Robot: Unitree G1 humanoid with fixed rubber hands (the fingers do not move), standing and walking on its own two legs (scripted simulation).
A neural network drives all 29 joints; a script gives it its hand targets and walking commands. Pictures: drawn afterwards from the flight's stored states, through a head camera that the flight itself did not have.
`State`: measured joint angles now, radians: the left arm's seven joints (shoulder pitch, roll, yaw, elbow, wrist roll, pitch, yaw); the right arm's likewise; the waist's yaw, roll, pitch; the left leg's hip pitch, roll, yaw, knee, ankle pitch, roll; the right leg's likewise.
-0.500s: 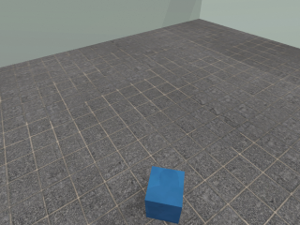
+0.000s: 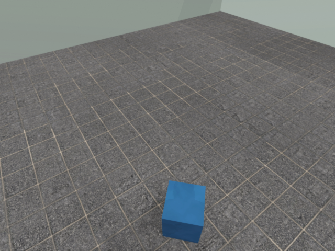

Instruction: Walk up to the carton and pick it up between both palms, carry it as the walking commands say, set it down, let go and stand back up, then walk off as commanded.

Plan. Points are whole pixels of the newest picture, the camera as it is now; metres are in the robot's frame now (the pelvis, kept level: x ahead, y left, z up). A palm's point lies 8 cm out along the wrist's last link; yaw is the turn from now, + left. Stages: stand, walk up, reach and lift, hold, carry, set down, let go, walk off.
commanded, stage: walk off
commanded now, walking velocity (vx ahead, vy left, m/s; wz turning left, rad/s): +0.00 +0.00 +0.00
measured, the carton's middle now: (183, 211) +0.50 -0.06 -0.65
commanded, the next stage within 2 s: stand in 0.54 s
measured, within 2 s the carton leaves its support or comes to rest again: rests again in 0.90 s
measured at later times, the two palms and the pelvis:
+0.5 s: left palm out of the picture +0.09 +0.22 -0.14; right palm out of the picture +0.02 -0.28 -0.17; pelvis +0.07 -0.03 -0.01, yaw -8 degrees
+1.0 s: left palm (129, 227) +0.25 +0.14 -0.17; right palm (270, 226) +0.25 -0.28 -0.14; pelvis +0.22 -0.06 -0.01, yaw -13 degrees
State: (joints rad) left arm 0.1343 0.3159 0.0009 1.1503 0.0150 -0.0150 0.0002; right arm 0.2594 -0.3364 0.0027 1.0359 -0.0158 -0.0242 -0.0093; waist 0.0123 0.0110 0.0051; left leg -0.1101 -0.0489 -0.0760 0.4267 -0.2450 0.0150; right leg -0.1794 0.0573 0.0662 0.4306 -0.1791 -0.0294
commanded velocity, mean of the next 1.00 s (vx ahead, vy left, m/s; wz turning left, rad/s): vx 0.19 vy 0.00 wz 0.00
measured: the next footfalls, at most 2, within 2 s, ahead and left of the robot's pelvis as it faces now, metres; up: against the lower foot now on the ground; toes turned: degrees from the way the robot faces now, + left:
right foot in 0.54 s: +0.18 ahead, -0.17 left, +0.00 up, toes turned -13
left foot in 0.92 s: +0.33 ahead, +0.03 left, +0.00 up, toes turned -7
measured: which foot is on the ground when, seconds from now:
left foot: down 0.00-0.56, up 0.58-0.90, down 0.92-1.00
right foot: down 0.00-0.28, up 0.30-0.52, down 0.54-1.00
